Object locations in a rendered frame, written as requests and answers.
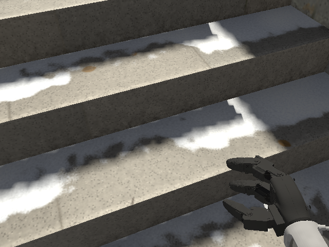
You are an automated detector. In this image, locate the robot right forearm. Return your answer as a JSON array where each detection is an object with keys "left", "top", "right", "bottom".
[{"left": 284, "top": 220, "right": 329, "bottom": 247}]

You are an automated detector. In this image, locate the right robot hand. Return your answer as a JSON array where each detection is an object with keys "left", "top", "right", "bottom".
[{"left": 223, "top": 155, "right": 311, "bottom": 237}]

